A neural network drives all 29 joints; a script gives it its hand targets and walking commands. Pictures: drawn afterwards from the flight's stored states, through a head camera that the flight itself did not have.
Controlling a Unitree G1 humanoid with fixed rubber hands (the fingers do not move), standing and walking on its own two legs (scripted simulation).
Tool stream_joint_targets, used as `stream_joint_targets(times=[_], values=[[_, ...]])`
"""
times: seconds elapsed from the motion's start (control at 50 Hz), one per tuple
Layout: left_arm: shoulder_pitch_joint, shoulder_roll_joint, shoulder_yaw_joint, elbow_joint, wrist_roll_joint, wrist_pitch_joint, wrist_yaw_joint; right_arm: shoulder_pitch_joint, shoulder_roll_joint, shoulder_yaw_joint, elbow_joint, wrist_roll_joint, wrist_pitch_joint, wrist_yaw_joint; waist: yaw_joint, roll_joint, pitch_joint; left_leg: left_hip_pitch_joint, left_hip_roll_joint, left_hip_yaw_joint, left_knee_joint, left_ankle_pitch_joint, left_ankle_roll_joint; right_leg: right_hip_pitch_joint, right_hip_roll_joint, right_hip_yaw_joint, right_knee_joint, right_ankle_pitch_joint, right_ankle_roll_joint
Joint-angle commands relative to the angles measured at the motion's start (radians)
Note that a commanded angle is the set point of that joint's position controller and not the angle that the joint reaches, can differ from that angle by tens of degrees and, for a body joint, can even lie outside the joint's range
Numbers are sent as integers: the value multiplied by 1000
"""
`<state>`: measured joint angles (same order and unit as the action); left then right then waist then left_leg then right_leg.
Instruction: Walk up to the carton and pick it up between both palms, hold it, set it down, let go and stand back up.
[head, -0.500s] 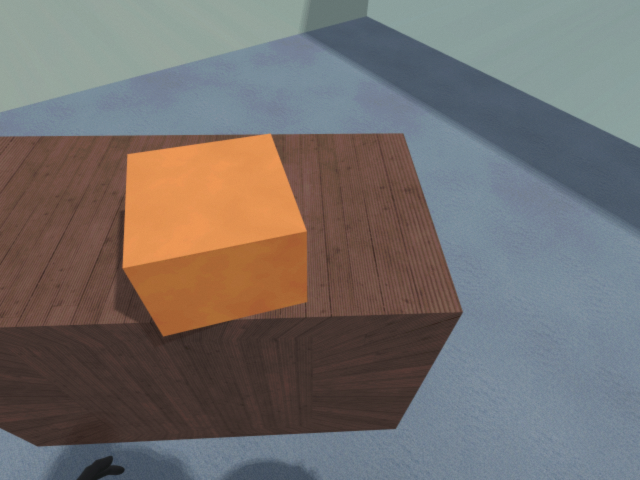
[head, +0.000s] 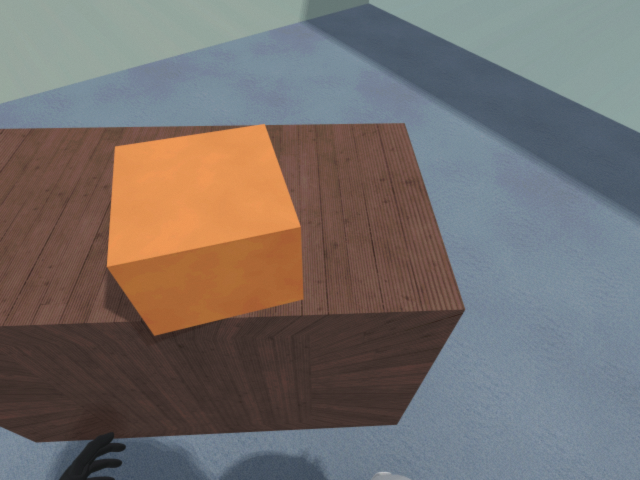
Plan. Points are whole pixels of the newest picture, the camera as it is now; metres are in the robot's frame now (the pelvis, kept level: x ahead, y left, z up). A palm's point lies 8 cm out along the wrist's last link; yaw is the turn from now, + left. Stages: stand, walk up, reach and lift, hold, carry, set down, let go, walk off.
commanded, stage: walk up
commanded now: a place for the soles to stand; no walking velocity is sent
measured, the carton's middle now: (211, 225) +0.50 +0.17 +0.01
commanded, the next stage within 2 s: none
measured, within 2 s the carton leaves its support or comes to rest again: neither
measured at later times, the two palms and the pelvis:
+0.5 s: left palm out of the picture +0.02 +0.40 -0.09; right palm out of the picture +0.05 -0.24 -0.10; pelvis -0.03 +0.07 -0.01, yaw +4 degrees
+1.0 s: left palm out of the picture +0.09 +0.48 -0.10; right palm out of the picture +0.05 -0.16 -0.04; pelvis +0.03 +0.16 +0.02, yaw +1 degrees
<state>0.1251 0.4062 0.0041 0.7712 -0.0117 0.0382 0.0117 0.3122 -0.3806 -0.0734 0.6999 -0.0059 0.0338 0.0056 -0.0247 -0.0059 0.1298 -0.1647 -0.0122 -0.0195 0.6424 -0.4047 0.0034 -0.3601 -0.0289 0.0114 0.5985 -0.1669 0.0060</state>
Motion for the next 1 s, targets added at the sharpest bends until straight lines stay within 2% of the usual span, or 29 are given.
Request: stream_joint_targets(times=[0.0, 0.04, 0.08, 0.12, 0.14, 0.16, 0.18, 0.2, 0.22, 0.28, 0.32, 0.38, 0.42, 0.44, 0.46, 0.48, 0.5, 0.52, 0.54, 0.58, 0.62, 0.66, 0.7, 0.78, 0.8, 0.84, 0.88, 0.92, 0.98], values=[[-85, 233, 58, -44, -2, -24, 7, -80, -264, -44, -25, 9, -28, 3, 12, 26, -68, -179, 169, -161, -227, 182, 84, 147, -68, 61, -41, -27, -69], [-64, 235, 58, -28, 3, -26, 5, -106, -261, -45, -30, 9, -31, 6, 24, 50, -65, -210, 169, -157, -218, 177, 80, 185, -59, 48, -54, -11, -64], [-57, 248, 62, -17, 5, -32, 5, -95, -250, -45, -27, 11, -30, 6, 22, 34, -89, -194, 134, -132, -176, 153, 62, 197, -98, 95, -92, 25, -80], [-67, 261, 64, -12, 3, -36, 6, -62, -235, -39, -15, 13, -28, 6, 12, -14, -121, -144, 83, -102, -124, 104, 42, 169, -159, 170, -134, -14, -115], [163, 323, 107, 14, 44, -52, 55, -67, -249, -68, -73, -50, -3, 35, 51, -6, -161, -280, 41, -42, 27, -142, 44, 294, -232, 312, -189, -321, -162], [220, 359, 122, 17, 54, -58, 79, -44, -230, -72, -85, -56, 15, 45, 72, -110, -160, -306, 14, -10, 251, -216, 26, 259, -363, 472, -315, -516, -224], [201, 371, 129, 0, 59, -60, 95, -34, -246, -82, -102, -69, 34, 53, 67, -85, -130, -339, 43, -67, 378, -205, 23, 209, -410, 529, -359, -667, -266], [179, 372, 132, -22, 59, -64, 104, -27, -251, -89, -112, -72, 42, 60, 55, -57, -107, -370, 53, -78, 432, -172, 23, 187, -412, 509, -367, -677, -268], [155, 371, 132, -44, 58, -70, 110, -14, -249, -94, -123, -70, 42, 67, 42, -49, -95, -381, 73, -92, 457, -134, 22, 172, -399, 472, -352, -619, -263], [130, 358, 130, -71, 63, -80, 111, 19, -228, -94, -122, -52, 39, 88, 0, -44, -112, -334, 85, -79, 454, -91, 23, 97, -303, 307, -313, -539, -187], [140, 361, 133, -80, 64, -83, 111, 21, -216, -92, -124, -44, 44, 99, -2, -95, -116, -306, 78, -53, 442, -78, 14, 48, -277, 259, -325, -576, -167], [101, 381, 147, -123, 69, -86, 107, 44, -213, -89, -127, -31, 51, 111, -23, -186, -103, -216, 101, -38, 348, -71, 10, -64, -283, 196, -342, -592, -149], [20, 382, 149, -163, 66, -80, 102, 132, -214, -88, -101, -18, 48, 116, -79, -219, -107, -18, 111, -24, 216, -28, 28, -223, -259, 116, -294, -556, -112], [-22, 369, 145, -177, 66, -75, 100, 229, -216, -92, -65, -14, 44, 114, -132, -190, -123, 128, 111, -16, 128, 40, 39, -323, -224, 68, -182, -572, -87], [-48, 320, 132, -186, 67, -66, 100, 321, -236, -98, -25, -16, 37, 106, -184, -58, -109, 207, 85, -68, 44, -26, 43, -418, -144, 12, 67, -571, -63], [-24, 243, 100, -196, 37, -59, 99, 342, -285, -108, -24, -26, 37, 94, -218, 175, -60, 137, 140, -242, -151, -231, 48, -478, -4, -53, 339, -520, -34], [18, 166, 70, -218, -1, -44, 97, 224, -335, -104, -68, -48, 32, 76, -172, 360, 7, -131, 240, -501, -411, -501, 66, -476, 117, 21, 553, -526, -10], [55, 178, 68, -218, -1, -37, 103, 69, -345, -98, -115, -49, 26, 60, -90, 275, 79, -276, 246, -517, -493, -562, 60, -415, 110, 113, 563, -453, -17], [95, 199, 69, -209, 18, -39, 102, 2, -352, -93, -145, -39, 19, 51, -59, 266, 90, -264, 257, -559, -551, -530, 56, -412, 83, 112, 587, -396, -14], [170, 256, 92, -146, 41, -44, 94, -43, -296, -84, -157, -21, 10, 32, -24, 215, 105, -209, 207, -470, -479, -364, -9, -370, 34, 108, 630, -263, -14], [259, 266, 94, -90, 38, -33, 71, -37, -260, -81, -163, -24, 6, 14, -2, 147, 20, -105, 167, -356, -425, -309, -36, -326, 50, 100, 664, -173, -11], [280, 249, 94, -77, 32, -15, 46, -7, -223, -74, -156, -19, -5, 5, 8, 92, -20, -29, 158, -318, -418, -304, -30, -298, 66, 89, 633, -127, 6], [244, 231, 87, -81, 26, -7, 28, 54, -219, -71, -146, -15, -20, 0, -16, 65, -30, 84, 170, -314, -424, -270, -16, -334, 72, 94, 568, -101, 18], [162, 190, 67, -97, 27, -12, 5, 216, -204, -61, -108, -16, -37, -12, -83, 75, -80, 372, 180, -263, -367, 88, 2, -426, 72, 75, 397, -96, 38], [157, 187, 65, -101, 28, -12, 1, 223, -203, -59, -106, -16, -38, -14, -88, 80, -90, 393, 176, -243, -364, 117, 8, -419, 73, 67, 360, -97, 43], [157, 188, 67, -108, 30, -9, -4, 214, -200, -55, -112, -16, -37, -15, -94, 102, -79, 357, 184, -239, -396, 11, 22, -385, 73, 57, 306, -89, 50], [127, 188, 67, -112, 31, -4, -1, 201, -187, -42, -106, -15, -35, -20, -87, 121, 0, 263, 190, -229, -409, 53, 17, -354, 67, 54, 269, -89, 53], [113, 168, 59, -105, 36, -7, 4, 171, -178, -33, -103, -12, -35, -26, -66, 129, 46, 191, 170, -153, -370, 311, -3, -288, 68, 27, 207, -78, 48], [96, 134, 40, -96, 37, -18, 17, 114, -169, -25, -107, -4, -30, -28, -42, 161, 32, 102, 111, -17, -274, 740, -17, -123, 89, -73, 99, -30, 36]])
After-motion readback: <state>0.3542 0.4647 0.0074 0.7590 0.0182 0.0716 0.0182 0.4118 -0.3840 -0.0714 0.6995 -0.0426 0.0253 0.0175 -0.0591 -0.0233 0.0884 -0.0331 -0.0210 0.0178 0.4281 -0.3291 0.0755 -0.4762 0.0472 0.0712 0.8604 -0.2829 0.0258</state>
